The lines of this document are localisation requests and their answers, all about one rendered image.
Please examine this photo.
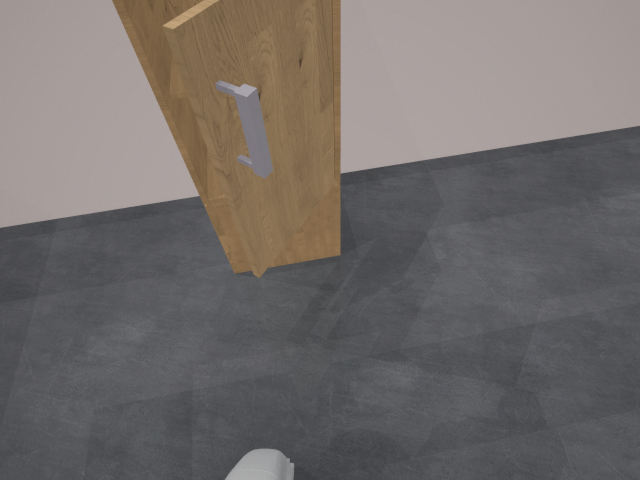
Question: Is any cupboard door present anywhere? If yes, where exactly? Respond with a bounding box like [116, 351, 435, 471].
[162, 0, 335, 278]

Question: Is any robot left thigh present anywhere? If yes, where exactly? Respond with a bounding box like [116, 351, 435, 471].
[225, 449, 294, 480]

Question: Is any handle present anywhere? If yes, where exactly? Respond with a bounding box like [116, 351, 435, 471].
[215, 80, 273, 178]

